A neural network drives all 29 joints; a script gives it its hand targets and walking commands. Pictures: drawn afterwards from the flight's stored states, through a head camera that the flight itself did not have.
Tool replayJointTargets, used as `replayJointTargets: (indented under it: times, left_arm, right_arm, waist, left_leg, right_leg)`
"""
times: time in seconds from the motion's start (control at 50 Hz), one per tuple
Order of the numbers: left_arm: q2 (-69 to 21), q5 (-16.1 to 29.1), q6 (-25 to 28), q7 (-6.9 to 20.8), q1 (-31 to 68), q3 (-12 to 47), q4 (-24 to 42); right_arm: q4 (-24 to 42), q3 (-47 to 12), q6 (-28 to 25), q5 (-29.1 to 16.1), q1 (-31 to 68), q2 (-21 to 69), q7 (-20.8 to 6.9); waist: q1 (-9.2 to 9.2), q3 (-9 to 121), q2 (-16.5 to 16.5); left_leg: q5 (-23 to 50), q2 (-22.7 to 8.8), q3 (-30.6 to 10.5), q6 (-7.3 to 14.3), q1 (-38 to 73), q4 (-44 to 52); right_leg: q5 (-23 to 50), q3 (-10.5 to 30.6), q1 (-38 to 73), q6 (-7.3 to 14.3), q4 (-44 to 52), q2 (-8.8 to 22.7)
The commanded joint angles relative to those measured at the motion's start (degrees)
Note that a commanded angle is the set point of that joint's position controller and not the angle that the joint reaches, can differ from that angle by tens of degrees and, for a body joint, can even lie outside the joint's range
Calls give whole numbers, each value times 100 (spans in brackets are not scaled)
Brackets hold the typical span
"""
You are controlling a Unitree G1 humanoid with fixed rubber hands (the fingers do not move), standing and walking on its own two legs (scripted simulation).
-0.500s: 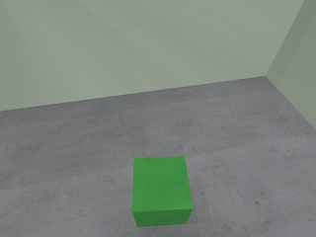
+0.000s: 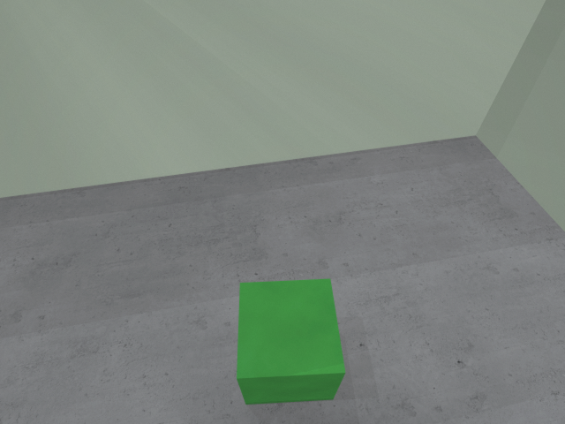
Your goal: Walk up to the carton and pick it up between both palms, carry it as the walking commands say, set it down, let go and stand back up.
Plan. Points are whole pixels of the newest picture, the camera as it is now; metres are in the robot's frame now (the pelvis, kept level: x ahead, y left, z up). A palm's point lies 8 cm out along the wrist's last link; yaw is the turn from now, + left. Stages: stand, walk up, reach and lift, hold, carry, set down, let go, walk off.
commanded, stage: walk up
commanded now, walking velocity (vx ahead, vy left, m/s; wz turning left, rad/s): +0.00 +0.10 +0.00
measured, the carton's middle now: (287, 342) +0.46 -0.01 -0.63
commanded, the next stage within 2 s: stand in 0.10 s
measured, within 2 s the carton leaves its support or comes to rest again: neither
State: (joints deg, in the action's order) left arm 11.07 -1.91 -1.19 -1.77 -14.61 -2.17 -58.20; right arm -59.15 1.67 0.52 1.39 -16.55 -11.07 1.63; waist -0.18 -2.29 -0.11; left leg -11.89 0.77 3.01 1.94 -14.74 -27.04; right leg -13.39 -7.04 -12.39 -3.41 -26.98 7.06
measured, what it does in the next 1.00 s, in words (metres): stands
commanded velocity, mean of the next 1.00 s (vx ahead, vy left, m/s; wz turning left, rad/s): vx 0.00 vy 0.01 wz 0.00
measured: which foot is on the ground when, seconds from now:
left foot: down 0.00-1.00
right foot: down 0.00-1.00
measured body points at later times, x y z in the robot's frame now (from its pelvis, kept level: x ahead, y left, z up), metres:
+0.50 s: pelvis +0.00 -0.01 +0.00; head +0.02 -0.02 +0.45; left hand +0.02 +0.22 -0.15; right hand +0.01 -0.25 -0.15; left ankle +0.03 +0.10 -0.74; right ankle +0.01 -0.15 -0.74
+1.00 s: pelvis -0.01 -0.02 -0.02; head +0.06 -0.02 +0.43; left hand +0.18 +0.23 -0.13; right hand +0.18 -0.27 -0.13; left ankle +0.03 +0.10 -0.74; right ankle +0.01 -0.15 -0.74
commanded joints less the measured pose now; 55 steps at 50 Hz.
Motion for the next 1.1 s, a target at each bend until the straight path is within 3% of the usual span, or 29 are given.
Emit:
replayJointTargets:
  times: [0.0,0.08,0.2,0.48,0.76,0.78,0.8,0.82,0.84,0.86,0.9,0.96,1.02,1.08]
  left_arm:
    - [562,-19,30,-7,-209,-98,163]
    - [531,18,84,-3,-270,-96,138]
    - [427,-4,93,36,-322,-51,65]
    - [350,-8,173,32,-339,4,-141]
    - [292,16,166,23,-356,13,-232]
    - [1012,535,66,-8,1655,-87,1778]
    - [1319,352,-298,19,3295,-164,3181]
    - [1180,345,-721,43,2485,-120,2992]
    - [1130,381,-1155,93,2001,-122,2715]
    - [995,322,-1620,148,1383,-29,2386]
    - [841,419,-2469,329,845,16,2269]
    - [721,425,-2982,464,480,20,2399]
    - [803,310,-2886,567,387,-101,2906]
    - [827,190,-2412,593,721,-331,3528]
  right_arm:
    - [87,79,-7,24,-395,-509,-6]
    - [82,63,-97,-28,-394,-546,36]
    - [44,55,-79,-22,-346,-534,35]
    - [-182,63,-120,-26,-393,-391,36]
    - [-288,41,-135,-12,-447,-326,55]
    - [1722,54,-95,-360,1563,-792,-31]
    - [2978,-215,238,-580,3351,-953,-2]
    - [3184,-86,660,-493,3061,-1222,-11]
    - [2941,-125,1137,-468,2433,-1305,-34]
    - [2468,-139,1604,-347,1646,-1159,-56]
    - [2342,-296,2410,-391,1007,-779,-123]
    - [2148,-218,2971,-318,527,-654,-210]
    - [2713,61,2900,-94,678,-893,-435]
    - [3101,352,2403,194,975,-763,-557]
  waist:
    - [-60,-210,98]
    - [23,18,-65]
    - [59,-109,-140]
    - [46,-159,148]
    - [78,-208,61]
    - [-8,728,256]
    - [255,540,-6]
    - [342,457,54]
    - [310,556,-105]
    - [157,272,-79]
    - [163,-73,161]
    - [139,571,13]
    - [104,1575,-74]
    - [183,1894,-186]
  left_leg:
    - [-563,-579,-666,57,-251,753]
    - [590,-711,-717,94,-99,721]
    - [-63,-758,-834,155,-124,1043]
    - [329,-651,-516,42,244,842]
    - [485,-693,-472,27,253,930]
    - [-1678,-64,-333,-62,-1098,-116]
    - [-1525,-106,-84,58,-1229,-457]
    - [-1576,-105,12,-30,-1365,-438]
    - [-1824,-47,180,-61,-1400,-248]
    - [-1842,81,203,-109,-1099,-237]
    - [-822,264,-10,-67,-601,-613]
    - [800,185,-348,-52,-479,-585]
    - [2145,27,-547,-34,-347,-718]
    - [2335,82,-469,-67,-678,-1059]
  right_leg:
    - [-543,441,-163,318,681,372]
    - [560,278,142,281,288,272]
    - [154,268,171,253,400,191]
    - [207,449,145,249,765,329]
    - [274,411,274,269,715,270]
    - [-1842,345,-1172,420,-207,-548]
    - [-1615,275,-1234,518,-323,-406]
    - [-1647,79,-1057,484,-328,-488]
    - [-1863,-173,-986,435,-339,-591]
    - [-2152,-184,-1223,514,-216,-667]
    - [-1867,256,-2051,727,15,-577]
    - [60,595,-1542,707,-175,-688]
    - [1272,656,-844,598,-434,-1014]
    - [1454,701,-1108,513,-792,-984]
